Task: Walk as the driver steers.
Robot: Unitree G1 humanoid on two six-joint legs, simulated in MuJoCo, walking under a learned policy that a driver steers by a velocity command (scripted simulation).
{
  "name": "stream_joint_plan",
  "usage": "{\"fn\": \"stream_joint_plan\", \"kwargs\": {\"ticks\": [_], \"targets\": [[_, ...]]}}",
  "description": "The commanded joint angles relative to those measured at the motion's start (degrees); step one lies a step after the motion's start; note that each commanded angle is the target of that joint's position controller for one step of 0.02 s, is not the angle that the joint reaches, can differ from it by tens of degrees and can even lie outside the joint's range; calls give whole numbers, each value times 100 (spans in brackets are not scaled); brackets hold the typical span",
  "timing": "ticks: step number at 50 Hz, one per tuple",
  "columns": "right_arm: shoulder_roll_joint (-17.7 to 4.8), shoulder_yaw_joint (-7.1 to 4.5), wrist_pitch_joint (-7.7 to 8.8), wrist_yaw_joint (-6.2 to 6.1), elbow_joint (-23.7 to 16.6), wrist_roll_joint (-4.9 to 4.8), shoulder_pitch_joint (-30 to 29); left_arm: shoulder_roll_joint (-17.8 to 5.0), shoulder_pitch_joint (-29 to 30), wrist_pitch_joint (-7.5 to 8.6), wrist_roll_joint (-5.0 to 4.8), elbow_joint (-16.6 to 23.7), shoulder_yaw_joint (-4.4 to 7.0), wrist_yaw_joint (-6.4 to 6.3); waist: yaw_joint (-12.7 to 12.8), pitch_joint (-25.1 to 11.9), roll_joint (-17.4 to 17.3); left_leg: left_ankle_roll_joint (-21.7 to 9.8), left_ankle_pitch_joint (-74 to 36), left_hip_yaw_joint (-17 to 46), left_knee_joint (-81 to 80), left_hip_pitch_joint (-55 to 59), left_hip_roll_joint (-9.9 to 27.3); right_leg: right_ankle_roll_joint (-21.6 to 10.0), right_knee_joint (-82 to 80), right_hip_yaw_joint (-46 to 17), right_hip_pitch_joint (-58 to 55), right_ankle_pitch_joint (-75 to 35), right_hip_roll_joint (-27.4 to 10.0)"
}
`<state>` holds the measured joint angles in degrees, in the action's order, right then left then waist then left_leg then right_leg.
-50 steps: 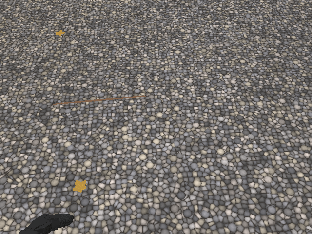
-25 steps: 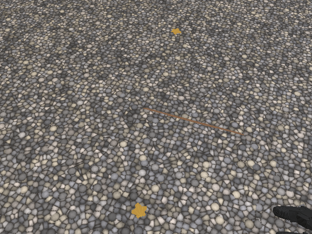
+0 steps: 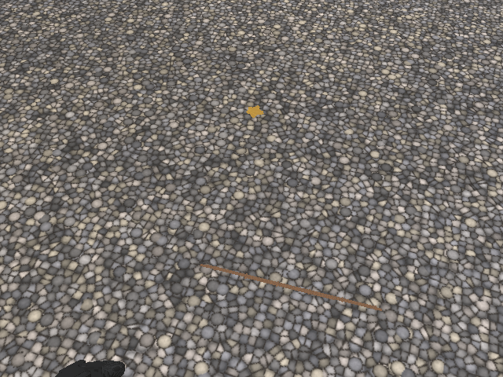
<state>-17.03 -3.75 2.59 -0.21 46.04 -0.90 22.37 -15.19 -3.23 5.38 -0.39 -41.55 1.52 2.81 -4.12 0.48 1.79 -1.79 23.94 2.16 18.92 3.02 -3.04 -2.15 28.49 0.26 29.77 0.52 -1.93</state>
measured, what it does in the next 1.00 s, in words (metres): walks ahead, turning right: right foot, then left foot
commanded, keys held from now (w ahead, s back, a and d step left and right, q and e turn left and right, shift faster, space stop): w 0.26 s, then w+e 0.74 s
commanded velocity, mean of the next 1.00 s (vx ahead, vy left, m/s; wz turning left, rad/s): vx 0.50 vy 0.00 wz -0.29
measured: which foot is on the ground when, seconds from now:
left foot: down 0.00-0.04, up 0.06-0.50, down 0.52-1.00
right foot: up 0.00-0.00, down 0.02-0.54, up 0.56-1.00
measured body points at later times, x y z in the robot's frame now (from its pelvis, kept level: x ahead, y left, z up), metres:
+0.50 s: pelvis +0.27 +0.00 +0.01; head +0.31 +0.00 +0.46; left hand +0.27 +0.28 -0.12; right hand +0.50 -0.24 -0.07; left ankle +0.43 +0.12 -0.71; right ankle +0.14 -0.12 -0.73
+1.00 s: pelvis +0.53 -0.04 +0.00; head +0.55 -0.06 +0.45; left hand +0.81 +0.11 -0.08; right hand +0.44 -0.32 -0.13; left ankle +0.43 +0.13 -0.73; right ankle +0.63 -0.20 -0.71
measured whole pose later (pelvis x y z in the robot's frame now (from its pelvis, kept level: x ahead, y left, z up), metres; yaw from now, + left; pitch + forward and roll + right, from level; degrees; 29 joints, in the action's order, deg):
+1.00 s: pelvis +0.53 -0.04 +0.00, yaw -22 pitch +2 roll +3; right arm -17.0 -4.8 3.7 -0.5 50.7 -1.1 17.4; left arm -15.5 -4.8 0.6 -1.0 -38.5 3.3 2.9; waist -4.5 2.0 1.6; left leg 3.0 21.1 -15.1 15.6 5.2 1.8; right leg -3.4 37.5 1.8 34.1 5.8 -4.6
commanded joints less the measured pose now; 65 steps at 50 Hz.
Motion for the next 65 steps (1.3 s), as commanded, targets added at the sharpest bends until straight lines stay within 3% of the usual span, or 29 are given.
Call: {"fn": "stream_joint_plan", "kwargs": {"ticks": [1,2,3,4,6,8,11,16,21,24,26,27,28,29,30,31,33,37,46,50,52,53,54,55,56,57,59,61,65], "targets": [[-678,-104,-9,-64,-342,88,-151,-1253,-1626,90,66,-55,447,-77,1076,-1258,-350,-461,-4168,244,2437,-992,1010,-610,186,-421,-2794,-165,-422],[-110,68,104,-18,-416,72,678,-1782,-2196,55,101,-174,586,-89,861,-2156,1079,51,-1310,-65,4773,-3363,34,-1598,-87,-3041,-5100,852,-1847],[-344,45,202,10,-340,21,457,-1297,-2379,33,-17,-247,462,-64,1063,-2375,1235,38,889,624,5454,-4225,-104,-1671,-1005,-4394,-5316,1969,-2008],[-765,-71,253,45,-499,-121,-137,-1047,-1931,21,-48,-192,369,-88,1051,-1374,769,-25,566,606,5750,-4750,278,-1356,-1152,-3631,-4586,2522,-1860],[-711,-64,265,27,-653,-28,-775,-785,-1170,-22,46,-75,267,-104,753,-303,113,-54,-314,272,5130,-4540,779,-1132,-1470,-2425,-2869,1793,-1434],[-548,-80,167,10,-548,19,-496,-619,-910,34,109,-59,207,-95,420,-161,364,-2,-743,293,4669,-3883,1007,-1066,-1779,-1830,-2086,1070,-1121],[-364,-39,77,-29,-535,64,-540,-778,-989,104,59,-189,252,-121,340,-43,289,180,-1169,168,4130,-3947,1075,-1197,-2053,-1235,-1834,184,-1037],[-158,41,185,12,-799,101,-1601,-942,-1430,13,-33,-417,300,-231,656,160,119,334,-2635,29,2229,-3939,924,-1004,-2100,-691,-1992,-282,-755],[-199,49,319,160,-1001,19,-2386,-1050,-1920,-138,-117,-630,352,-300,880,288,172,355,-2823,52,1139,-3617,625,-938,-1702,-996,-2433,9,-948],[-451,-37,401,191,-949,13,-2133,-1135,-1851,-222,-114,-646,414,-355,609,152,349,190,-2251,104,811,-3037,540,-775,-1201,-1342,-2695,-149,-1118],[-838,-230,442,117,-633,69,-933,-909,-1763,-242,-60,-596,337,-352,-6,-631,238,-136,-2144,64,693,-1133,621,-488,212,-1071,-2251,-769,-632],[-1253,-337,424,55,-535,158,48,-493,-1759,-236,89,-398,192,-347,-356,-1631,-524,-477,-2087,1175,912,538,1749,-244,2029,-691,-1224,647,-126],[-1576,-403,340,85,-396,140,211,-26,-2589,-122,-61,-262,61,-319,72,-2259,-2260,-1340,-943,3620,304,2065,2867,48,3778,-397,829,3396,547],[-945,-264,323,86,-469,107,94,-692,-2277,-97,-199,-375,214,-329,-146,-1824,-1491,-1190,155,3750,-102,1639,2670,56,4420,-856,1395,3238,176],[-652,-170,331,63,-488,84,-236,-986,-1705,-102,-234,-232,315,-331,-178,-1054,-1068,-942,107,2813,-204,918,2460,21,4479,-768,1572,2688,-44],[-533,-116,333,66,-488,114,-621,-903,-1483,-131,-194,-193,323,-350,-3,-659,-736,-831,-524,2177,-353,196,2222,55,4347,-659,1353,2235,-267],[-313,-61,363,68,-428,167,-1023,-722,-1488,-228,-133,-146,356,-318,293,-221,-931,-774,-1308,1271,-705,-714,1911,108,3944,-688,895,1736,-538],[-471,-150,444,34,-243,157,-1119,-426,-1280,-417,-111,49,324,-294,429,68,-668,-913,-2230,328,-1105,-1099,1907,249,3421,-605,967,1247,-628],[-925,-298,254,-49,100,29,-720,-336,72,-386,-82,614,239,-15,26,433,-435,-661,-2719,-1021,-1042,-352,1934,50,1096,-4,819,-10,-458],[-1208,-395,94,-64,149,-102,-761,-634,-187,-440,-51,741,389,32,380,110,-654,-431,-5214,-1349,158,168,2009,-357,862,511,10,1041,49],[-1060,-331,27,-94,75,-94,-848,-1231,-1831,-478,-30,317,729,-76,1246,-721,-341,-8,-5533,-1607,2697,-770,1532,-720,239,495,-2394,258,515],[-398,-124,102,-63,-211,220,-412,-1985,-1991,-501,-19,312,873,-201,813,-1198,1256,456,-1056,-1568,4957,-3205,736,-1514,255,-1955,-4428,-1052,-1002],[-380,-16,276,-1,-268,205,-335,-1942,-1857,-414,26,633,782,-159,776,-2363,1231,575,1515,-209,6205,-4123,7,-2393,-561,-4392,-5108,-1174,-1977],[-836,-139,344,34,-349,-29,-981,-1513,-1707,-342,38,672,646,-88,1029,-2074,388,457,1139,288,6365,-4462,344,-2059,-668,-3625,-4823,-1617,-1778],[-754,-105,370,8,-445,-73,-1216,-1318,-1473,-288,-6,634,594,-84,865,-1362,217,366,664,184,5980,-4571,543,-1816,-612,-2778,-4057,-1930,-1519],[-732,-115,346,-65,-352,49,-1205,-1143,-1160,-284,-65,643,556,-109,645,-899,-159,384,279,168,5526,-4409,774,-1553,-639,-2216,-3284,-2010,-1230],[-825,-176,179,-124,-332,127,-1092,-1006,-753,-325,39,788,500,-172,309,-661,61,420,-107,198,5072,-3656,896,-1409,-878,-1788,-2125,-2332,-963],[-654,-147,57,-147,-317,159,-937,-1093,-689,-325,85,807,529,-220,180,-738,86,545,-335,126,4703,-3405,759,-1451,-920,-1529,-1729,-2883,-841],[-483,-74,-30,-169,-453,181,-1332,-1166,-817,-448,-26,736,553,-389,275,-838,220,740,-1032,188,3573,-3500,544,-1271,-784,-1439,-1735,-2541,-629]]}}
